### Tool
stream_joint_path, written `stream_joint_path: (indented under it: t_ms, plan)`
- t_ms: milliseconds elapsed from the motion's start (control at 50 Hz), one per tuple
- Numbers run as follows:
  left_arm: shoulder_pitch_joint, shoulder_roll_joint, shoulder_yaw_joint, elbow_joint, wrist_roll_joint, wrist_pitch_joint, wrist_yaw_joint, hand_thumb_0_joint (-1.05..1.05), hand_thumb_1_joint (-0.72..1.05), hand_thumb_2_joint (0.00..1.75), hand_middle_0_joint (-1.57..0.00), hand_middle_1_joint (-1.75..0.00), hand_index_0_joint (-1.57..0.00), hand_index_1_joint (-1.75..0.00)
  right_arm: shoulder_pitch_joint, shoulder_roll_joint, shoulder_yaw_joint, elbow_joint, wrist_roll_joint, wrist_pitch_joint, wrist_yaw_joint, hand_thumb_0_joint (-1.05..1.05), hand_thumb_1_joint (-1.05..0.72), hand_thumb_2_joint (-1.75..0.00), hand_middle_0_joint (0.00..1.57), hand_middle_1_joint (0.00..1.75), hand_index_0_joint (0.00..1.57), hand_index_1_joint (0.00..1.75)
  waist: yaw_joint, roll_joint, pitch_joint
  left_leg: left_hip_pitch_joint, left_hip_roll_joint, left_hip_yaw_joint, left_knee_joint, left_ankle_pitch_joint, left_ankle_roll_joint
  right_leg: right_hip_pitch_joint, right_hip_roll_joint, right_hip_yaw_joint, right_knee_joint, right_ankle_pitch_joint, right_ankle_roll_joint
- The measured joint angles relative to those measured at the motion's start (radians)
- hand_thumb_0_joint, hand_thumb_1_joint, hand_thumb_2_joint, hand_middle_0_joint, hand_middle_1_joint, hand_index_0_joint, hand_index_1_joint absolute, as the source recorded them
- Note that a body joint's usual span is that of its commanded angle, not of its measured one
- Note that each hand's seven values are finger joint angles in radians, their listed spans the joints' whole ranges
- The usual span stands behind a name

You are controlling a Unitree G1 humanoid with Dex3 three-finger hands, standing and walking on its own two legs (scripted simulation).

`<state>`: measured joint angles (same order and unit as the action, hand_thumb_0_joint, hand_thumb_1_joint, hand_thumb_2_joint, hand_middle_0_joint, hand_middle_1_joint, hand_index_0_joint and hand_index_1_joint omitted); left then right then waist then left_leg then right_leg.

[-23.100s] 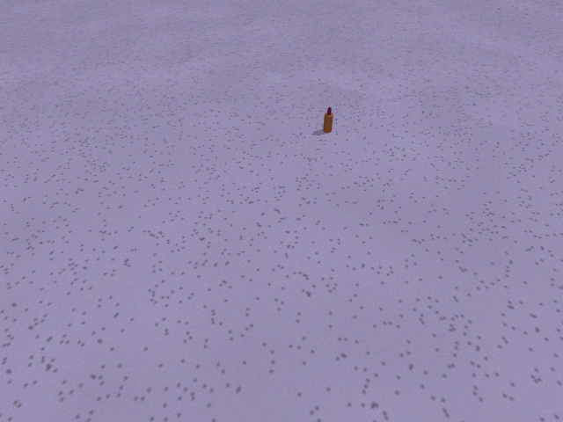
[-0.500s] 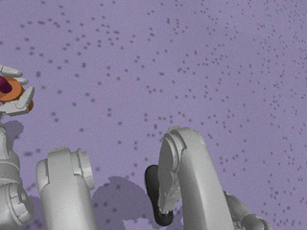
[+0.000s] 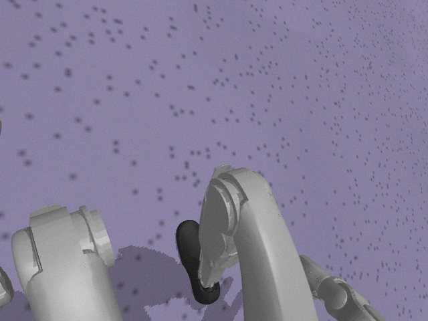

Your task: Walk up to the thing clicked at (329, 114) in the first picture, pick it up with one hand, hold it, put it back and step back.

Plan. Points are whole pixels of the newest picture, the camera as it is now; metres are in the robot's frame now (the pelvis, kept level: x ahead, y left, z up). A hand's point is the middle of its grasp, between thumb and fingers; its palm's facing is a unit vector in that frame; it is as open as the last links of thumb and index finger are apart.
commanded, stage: lower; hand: left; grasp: from the side
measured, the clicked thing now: out of the picture +0.45 +0.29 -0.17
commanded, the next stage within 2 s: loosen in 0.72 s
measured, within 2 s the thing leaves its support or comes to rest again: rests again in 0.58 s
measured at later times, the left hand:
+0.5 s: hand out of the picture +0.46 +0.27 -0.18, palm faces +0.31 -0.95 -0.02, open 6.8 cm
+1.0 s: hand out of the picture +0.46 +0.27 -0.19, palm faces +0.33 -0.94 +0.01, open 6.7 cm
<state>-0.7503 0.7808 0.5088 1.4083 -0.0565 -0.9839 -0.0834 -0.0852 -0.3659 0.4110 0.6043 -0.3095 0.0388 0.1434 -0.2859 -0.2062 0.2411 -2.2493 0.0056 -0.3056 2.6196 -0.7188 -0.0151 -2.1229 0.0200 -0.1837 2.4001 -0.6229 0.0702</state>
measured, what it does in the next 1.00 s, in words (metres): stands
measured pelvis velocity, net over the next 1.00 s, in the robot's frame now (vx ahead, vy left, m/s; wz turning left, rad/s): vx -0.01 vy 0.01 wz -0.06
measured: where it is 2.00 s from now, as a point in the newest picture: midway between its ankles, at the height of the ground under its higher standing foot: (151, 304)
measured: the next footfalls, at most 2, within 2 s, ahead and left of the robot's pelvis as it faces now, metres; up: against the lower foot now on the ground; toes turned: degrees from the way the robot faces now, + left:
none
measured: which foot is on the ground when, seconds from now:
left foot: down 0.00-1.00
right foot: down 0.00-1.00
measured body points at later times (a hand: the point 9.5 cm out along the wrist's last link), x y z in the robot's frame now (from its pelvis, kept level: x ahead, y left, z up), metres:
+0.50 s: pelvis -0.01 +0.01 +0.00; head +0.24 +0.18 +0.32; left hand +0.44 +0.32 -0.18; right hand +0.14 -0.25 -0.04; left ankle +0.08 +0.12 -0.26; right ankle +0.13 -0.13 -0.26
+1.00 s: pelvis -0.01 +0.01 +0.00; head +0.25 +0.19 +0.31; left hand +0.43 +0.32 -0.19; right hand +0.14 -0.25 -0.03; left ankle +0.08 +0.12 -0.26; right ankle +0.13 -0.13 -0.26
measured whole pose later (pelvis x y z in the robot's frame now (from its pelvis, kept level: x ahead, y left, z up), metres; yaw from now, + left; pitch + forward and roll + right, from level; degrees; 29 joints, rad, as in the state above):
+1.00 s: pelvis -0.01 +0.01 +0.00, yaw -4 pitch +14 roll -19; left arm -0.75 0.92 0.48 1.52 -0.07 -1.10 0.00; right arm -0.18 -0.38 0.56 0.55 -0.37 0.04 0.13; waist -0.30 -0.29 0.32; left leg -2.21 0.01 -0.40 2.66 -0.74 -0.01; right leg -2.06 0.06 -0.25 2.36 -0.60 0.09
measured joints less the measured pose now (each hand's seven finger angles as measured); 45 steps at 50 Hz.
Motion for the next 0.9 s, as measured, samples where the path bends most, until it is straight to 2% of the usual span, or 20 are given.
stream_joint_path:
  t_ms: [300,460,900]
  plan:
    - [-0.008,0.068,-0.021,0.066,0.017,-0.052,0.06,-0.05,-0.01,1.02,-0.83,-1.01,-0.95,-1.07,-0.048,0.0,0.077,-0.031,-0.034,0.009,-0.002,-0.01,-0.91,-0.9,0.2,0.3,0.2,0.3,-0.009,-0.039,0.042,0.014,0.001,-0.041,0.023,-0.006,0.005,0.03,0.016,-0.031,-0.013,0.011,0.012]
    - [-0.011,0.096,-0.032,0.089,0.026,-0.068,0.084,-0.05,-0.01,1.02,-0.83,-1.02,-0.95,-1.07,-0.065,0.0,0.104,-0.043,-0.048,0.011,-0.004,-0.01,-0.9,-0.9,0.21,0.3,0.2,0.3,-0.012,-0.057,0.058,0.023,0.003,-0.058,0.029,-0.01,0.006,0.044,0.023,-0.043,-0.021,0.016,0.014]
    - [0.0,0.14,-0.033,0.124,0.007,-0.115,0.089,-0.05,-0.02,1.02,-0.83,-1.02,-0.95,-1.07,-0.086,-0.011,0.145,-0.059,-0.063,0.007,-0.009,-0.01,-0.9,-0.9,0.21,0.3,0.2,0.3,-0.015,-0.085,0.08,0.035,0.007,-0.088,0.039,-0.021,0.007,0.061,0.036,-0.066,-0.035,0.022,0.018]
